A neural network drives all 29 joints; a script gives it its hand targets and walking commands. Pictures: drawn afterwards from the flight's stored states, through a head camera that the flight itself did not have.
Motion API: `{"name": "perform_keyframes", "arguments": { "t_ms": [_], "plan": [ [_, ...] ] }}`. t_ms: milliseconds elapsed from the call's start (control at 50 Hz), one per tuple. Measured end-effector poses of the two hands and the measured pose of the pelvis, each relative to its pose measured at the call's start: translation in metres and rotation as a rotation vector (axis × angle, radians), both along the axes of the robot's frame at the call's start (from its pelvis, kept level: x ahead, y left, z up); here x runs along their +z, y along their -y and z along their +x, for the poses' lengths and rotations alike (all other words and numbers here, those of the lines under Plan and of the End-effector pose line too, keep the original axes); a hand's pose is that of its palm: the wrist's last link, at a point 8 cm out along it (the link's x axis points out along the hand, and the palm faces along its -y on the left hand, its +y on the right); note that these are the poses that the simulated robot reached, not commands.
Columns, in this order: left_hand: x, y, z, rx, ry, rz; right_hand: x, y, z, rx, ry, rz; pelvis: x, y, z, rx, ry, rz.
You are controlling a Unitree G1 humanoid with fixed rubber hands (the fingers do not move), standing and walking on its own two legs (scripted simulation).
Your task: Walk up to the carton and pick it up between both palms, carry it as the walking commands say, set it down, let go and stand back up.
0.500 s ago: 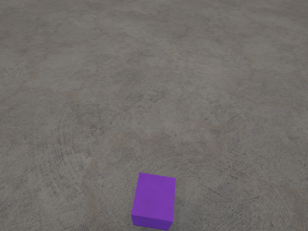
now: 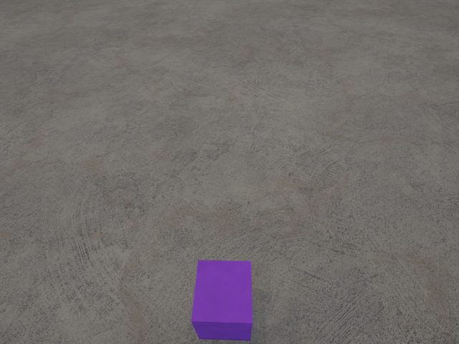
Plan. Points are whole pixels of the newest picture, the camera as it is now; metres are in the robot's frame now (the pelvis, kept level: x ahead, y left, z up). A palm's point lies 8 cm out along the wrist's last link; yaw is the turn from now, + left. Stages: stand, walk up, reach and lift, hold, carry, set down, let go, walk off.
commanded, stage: walk up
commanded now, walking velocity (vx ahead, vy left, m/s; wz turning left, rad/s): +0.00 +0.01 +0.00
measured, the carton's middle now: (224, 301) +0.42 +0.04 -0.65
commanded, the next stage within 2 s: stand in 0.44 s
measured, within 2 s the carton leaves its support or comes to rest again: neither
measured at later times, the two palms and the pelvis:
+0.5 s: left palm out of the picture +0.01 +0.24 -0.14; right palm out of the picture +0.03 -0.22 -0.14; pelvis +0.01 +0.01 +0.00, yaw +1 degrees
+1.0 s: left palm out of the picture +0.14 +0.24 -0.14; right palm out of the picture +0.15 -0.20 -0.13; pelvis +0.00 +0.01 -0.02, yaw +1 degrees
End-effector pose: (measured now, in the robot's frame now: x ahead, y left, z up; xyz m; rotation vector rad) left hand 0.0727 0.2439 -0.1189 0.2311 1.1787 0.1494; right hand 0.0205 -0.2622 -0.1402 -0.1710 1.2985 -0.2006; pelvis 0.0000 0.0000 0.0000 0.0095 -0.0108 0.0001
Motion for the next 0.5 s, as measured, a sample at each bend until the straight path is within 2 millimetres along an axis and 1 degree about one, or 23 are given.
{"name": "perform_keyframes", "arguments": {
  "t_ms": [80,180,320,400,500],
  "plan": [
    [0.002,0.010,0.003,0.002,0.017,-0.008,-0.003,-0.013,-0.006,0.016,-0.032,0.043,0.003,0.002,0.002,0.009,0.000,-0.004],
    [-0.012,0.007,-0.002,0.034,-0.002,-0.032,-0.005,-0.023,-0.004,0.020,-0.032,0.025,-0.002,-0.002,0.005,0.020,0.003,-0.029],
    [-0.023,0.004,-0.029,0.077,-0.083,-0.061,0.006,-0.034,0.008,0.023,-0.011,0.012,0.002,-0.006,0.009,0.023,0.006,-0.012],
    [-0.025,0.003,-0.047,0.091,-0.129,-0.064,0.006,-0.037,0.011,0.025,-0.012,0.012,0.003,-0.009,0.010,0.025,0.007,-0.010],
    [-0.025,0.002,-0.065,0.106,-0.180,-0.062,0.004,-0.041,0.010,0.025,-0.022,0.017,0.003,-0.011,0.011,0.026,0.008,-0.009]
  ]
}}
